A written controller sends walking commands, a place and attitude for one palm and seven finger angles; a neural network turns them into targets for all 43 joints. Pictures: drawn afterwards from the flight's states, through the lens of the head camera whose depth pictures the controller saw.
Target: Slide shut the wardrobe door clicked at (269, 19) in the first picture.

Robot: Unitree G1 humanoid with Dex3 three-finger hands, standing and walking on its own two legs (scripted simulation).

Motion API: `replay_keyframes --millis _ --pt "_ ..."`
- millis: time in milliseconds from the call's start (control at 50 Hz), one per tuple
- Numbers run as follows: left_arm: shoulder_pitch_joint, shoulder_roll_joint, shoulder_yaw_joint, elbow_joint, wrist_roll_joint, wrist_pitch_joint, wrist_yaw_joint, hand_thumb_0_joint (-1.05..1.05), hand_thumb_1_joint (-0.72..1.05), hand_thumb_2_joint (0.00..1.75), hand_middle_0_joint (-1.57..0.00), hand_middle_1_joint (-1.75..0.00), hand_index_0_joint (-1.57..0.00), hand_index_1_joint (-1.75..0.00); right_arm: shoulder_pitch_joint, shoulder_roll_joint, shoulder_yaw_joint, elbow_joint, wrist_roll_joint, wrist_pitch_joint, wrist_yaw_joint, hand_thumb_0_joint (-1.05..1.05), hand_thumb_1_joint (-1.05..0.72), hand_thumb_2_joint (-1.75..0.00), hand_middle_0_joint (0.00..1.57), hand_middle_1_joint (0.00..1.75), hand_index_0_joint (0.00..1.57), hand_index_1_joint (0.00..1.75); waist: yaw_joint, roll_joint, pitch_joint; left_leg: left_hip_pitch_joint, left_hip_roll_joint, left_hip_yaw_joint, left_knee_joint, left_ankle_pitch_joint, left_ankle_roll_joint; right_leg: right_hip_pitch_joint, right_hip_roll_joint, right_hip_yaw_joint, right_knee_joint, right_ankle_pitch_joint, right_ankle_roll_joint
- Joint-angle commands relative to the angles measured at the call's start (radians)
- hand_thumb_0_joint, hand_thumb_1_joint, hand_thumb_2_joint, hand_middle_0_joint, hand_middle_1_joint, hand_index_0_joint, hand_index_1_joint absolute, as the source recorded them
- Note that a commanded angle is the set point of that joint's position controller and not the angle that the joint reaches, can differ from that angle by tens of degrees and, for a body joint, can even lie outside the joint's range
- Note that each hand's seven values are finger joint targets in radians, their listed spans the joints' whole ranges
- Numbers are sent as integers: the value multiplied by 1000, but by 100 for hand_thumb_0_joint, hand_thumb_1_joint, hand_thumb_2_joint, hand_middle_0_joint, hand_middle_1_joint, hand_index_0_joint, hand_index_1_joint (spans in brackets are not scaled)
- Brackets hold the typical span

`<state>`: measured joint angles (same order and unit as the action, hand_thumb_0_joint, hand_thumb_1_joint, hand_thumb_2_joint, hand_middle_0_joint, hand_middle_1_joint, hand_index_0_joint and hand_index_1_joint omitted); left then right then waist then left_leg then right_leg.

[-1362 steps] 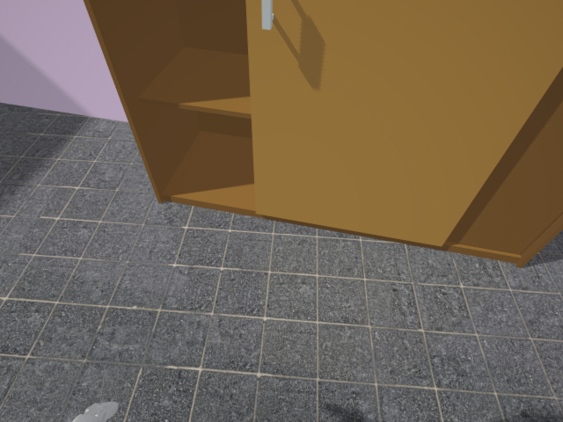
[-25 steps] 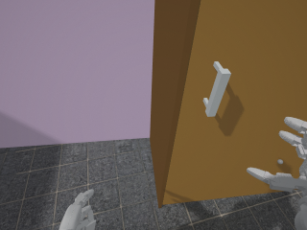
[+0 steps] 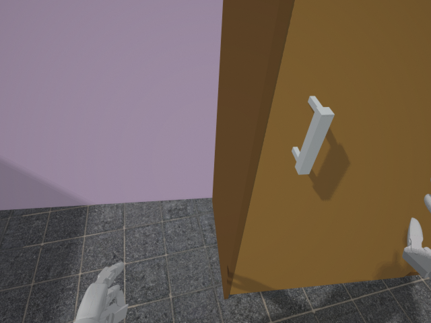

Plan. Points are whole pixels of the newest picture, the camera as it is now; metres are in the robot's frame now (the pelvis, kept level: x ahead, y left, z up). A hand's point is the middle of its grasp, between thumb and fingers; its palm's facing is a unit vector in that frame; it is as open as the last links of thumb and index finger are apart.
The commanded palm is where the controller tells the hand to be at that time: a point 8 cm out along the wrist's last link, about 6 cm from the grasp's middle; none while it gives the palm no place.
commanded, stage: draw the hand back to the body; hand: right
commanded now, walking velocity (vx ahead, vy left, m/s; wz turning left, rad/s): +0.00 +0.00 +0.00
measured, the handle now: (308, 136) +0.40 -0.17 +0.18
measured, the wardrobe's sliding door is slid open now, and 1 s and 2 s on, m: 0.00 0.00 0.00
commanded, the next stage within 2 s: step back with the hand held close in 0.28 s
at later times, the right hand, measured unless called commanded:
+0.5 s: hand (413, 237) +0.19 -0.26 +0.17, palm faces +0.46 +0.80 -0.38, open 7.4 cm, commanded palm +0.14 -0.29 +0.17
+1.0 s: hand out of the picture +0.15 -0.29 +0.15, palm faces +0.41 +0.79 -0.46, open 7.4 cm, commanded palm +0.09 -0.33 +0.17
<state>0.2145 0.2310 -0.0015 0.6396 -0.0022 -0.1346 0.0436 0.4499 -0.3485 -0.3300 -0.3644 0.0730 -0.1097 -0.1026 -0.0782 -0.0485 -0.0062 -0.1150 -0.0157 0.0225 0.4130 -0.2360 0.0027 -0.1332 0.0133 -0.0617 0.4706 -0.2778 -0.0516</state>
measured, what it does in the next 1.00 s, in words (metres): shifts its weight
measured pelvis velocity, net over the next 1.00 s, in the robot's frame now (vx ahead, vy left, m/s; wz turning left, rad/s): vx -0.06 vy -0.03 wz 0.05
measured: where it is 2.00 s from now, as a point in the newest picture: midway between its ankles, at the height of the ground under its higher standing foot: outside the picture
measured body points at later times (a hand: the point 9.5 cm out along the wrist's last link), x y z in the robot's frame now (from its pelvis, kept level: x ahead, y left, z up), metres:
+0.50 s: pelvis -0.01 +0.01 +0.00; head -0.02 +0.02 +0.45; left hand +0.18 +0.23 -0.08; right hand +0.16 -0.30 +0.19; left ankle +0.00 +0.12 -0.74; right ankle -0.01 -0.08 -0.74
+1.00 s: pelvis -0.06 -0.03 -0.02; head -0.05 -0.04 +0.43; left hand +0.09 +0.22 -0.09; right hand +0.12 -0.33 +0.18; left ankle +0.00 +0.12 -0.74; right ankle -0.01 -0.08 -0.74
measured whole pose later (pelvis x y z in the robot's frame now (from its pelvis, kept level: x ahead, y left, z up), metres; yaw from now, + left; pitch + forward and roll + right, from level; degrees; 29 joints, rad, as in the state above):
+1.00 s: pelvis -0.06 -0.03 -0.02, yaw +3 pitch -1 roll +1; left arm 0.23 0.23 0.00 0.56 -0.01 -0.08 0.06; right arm 0.49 -0.39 -0.45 -0.47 0.02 -0.24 -0.13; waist -0.02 0.01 0.05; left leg -0.37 0.01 -0.05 0.61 -0.22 -0.05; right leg -0.36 0.03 -0.14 0.64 -0.27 -0.11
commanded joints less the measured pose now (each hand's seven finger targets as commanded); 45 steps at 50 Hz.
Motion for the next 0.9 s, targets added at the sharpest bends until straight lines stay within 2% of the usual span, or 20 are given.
replay_keyframes --millis 0,100,200,260,300,320,360,380,400,420,440,480,520,540,620,640,700,740,800,880 --pt "-120 106 40 -160 -1 -54 15 0 90 90 -20 -30 -20 -30 -124 -188 -102 -217 -1 -65 -20 0 -90 -90 20 30 20 30 5 -29 -69 -15 22 -18 -52 164 23 18 -60 64 -81 257 44" --pt "-128 101 37 -161 0 -54 17 0 90 90 -20 -30 -20 -30 -121 -189 -105 -207 2 -60 -20 0 -90 -90 20 30 20 30 4 -7 -48 -17 22 -22 -66 147 22 10 -55 59 -83 222 36" --pt "-133 99 37 -162 0 -53 17 0 90 90 -20 -30 -20 -30 -118 -192 -109 -217 3 -61 -19 0 -90 -90 20 30 20 30 1 -25 -54 -3 22 -25 -71 143 24 11 -54 60 -87 217 36" --pt "-134 97 38 -165 0 -49 18 0 90 90 -20 -30 -20 -30 -104 -188 -112 -192 7 -55 -15 0 -90 -90 20 30 20 30 3 15 -52 -3 24 -30 -81 138 21 10 -53 53 -84 205 31" --pt "-134 97 38 -163 0 -47 18 0 90 90 -20 -30 -20 -30 -99 -184 -108 -193 8 -55 -13 0 -90 -90 20 30 20 30 3 9 -48 -8 24 -28 -82 144 20 15 -53 50 -84 211 30" --pt "-137 98 39 -163 -1 -48 17 0 90 90 -20 -30 -20 -30 -115 -185 -103 -207 5 -57 -13 0 -90 -90 20 30 20 30 4 -20 -51 -8 24 -31 -83 137 21 18 -52 49 -86 205 32" --pt "-137 97 40 -163 1 -52 18 0 90 90 -20 -30 -20 -30 -122 -197 -112 -214 4 -59 -16 0 -90 -90 20 30 20 30 2 -7 -56 -5 24 -33 -88 134 22 19 -49 50 -83 202 30" --pt "-140 98 40 -165 2 -57 18 0 90 90 -20 -30 -20 -30 -172 -225 -133 -274 5 -67 -20 0 -90 -90 20 30 20 30 1 -28 -87 10 25 -37 -87 155 23 35 -46 49 -79 218 28" --pt "-129 112 24 -205 -9 -47 21 0 90 90 -20 -30 -20 -30 -319 -367 -277 -354 2 -127 -30 0 -90 -90 20 30 20 30 35 -1 38 -124 73 -196 -166 206 25 -27 -53 39 -57 82 7" --pt "-119 92 22 -156 1 -33 21 0 90 90 -20 -30 -20 -30 -206 -267 -205 -229 -2 -138 -21 0 -90 -90 20 30 20 30 50 61 40 -160 104 -216 -180 212 32 -8 -44 47 -26 60 4" --pt "-113 102 30 -165 0 -22 16 0 90 90 -20 -30 -20 -30 -192 -247 -186 -222 -10 -149 -15 0 -90 -90 20 30 20 30 48 76 28 -165 115 -226 -178 230 35 -7 -44 50 -18 69 8" --pt "-106 114 42 -179 2 -8 13 0 90 90 -20 -30 -20 -30 -85 -182 -132 -169 -19 -151 -8 0 -90 -90 20 30 20 30 48 38 -43 -143 114 -197 -133 280 26 22 -64 39 -37 128 9" --pt "-104 119 49 -198 -3 8 13 0 90 90 -20 -30 -20 -30 -40 -176 -124 -172 -21 -151 -12 0 -90 -90 20 30 20 30 47 25 -99 -110 94 -161 -80 327 10 29 -86 40 -65 199 6" --pt "-107 122 51 -206 -2 15 17 0 90 90 -20 -30 -20 -30 -17 -191 -140 -172 -20 -152 -16 0 -90 -90 20 30 20 30 43 13 -118 -92 87 -141 -57 349 4 22 -93 44 -74 239 5" --pt "-111 115 60 -243 -7 43 23 0 90 90 -20 -30 -20 -30 38 -245 -206 -234 -21 -154 -29 0 -90 -90 20 30 20 30 43 69 -178 -36 71 -123 16 438 -7 -17 -117 59 -73 328 0" --pt "-114 117 60 -246 -5 50 25 0 90 90 -20 -30 -20 -30 58 -261 -225 -246 -21 -154 -32 0 -90 -90 20 30 20 30 42 50 -185 -16 69 -120 32 447 -6 -41 -119 68 -73 336 0" --pt "-114 119 61 -265 -5 51 26 0 90 90 -20 -30 -20 -30 66 -269 -244 -317 -25 -165 -38 0 -90 -90 20 30 20 30 39 -30 -175 22 49 -120 97 416 -7 -133 -137 90 -95 294 -9" --pt "-114 121 61 -266 -3 45 29 0 90 90 -20 -30 -20 -30 85 -269 -254 -313 -25 -167 -42 0 -90 -90 20 30 20 30 36 -59 -159 40 35 -111 140 363 -13 -202 -153 110 -116 234 -22" --pt "-96 124 63 -262 -4 27 27 0 90 90 -20 -30 -20 -30 79 -243 -245 -309 -31 -174 -44 0 -90 -90 20 30 20 30 42 -71 -124 53 29 -111 208 282 -14 -314 -180 128 -140 86 -42" --pt "-81 132 64 -247 -5 4 30 0 90 90 -20 -30 -20 -30 23 -223 -232 -303 -41 -186 -45 0 -90 -90 20 30 20 30 56 -36 -72 49 32 -126 253 222 -12 -440 -191 162 -151 -170 -61"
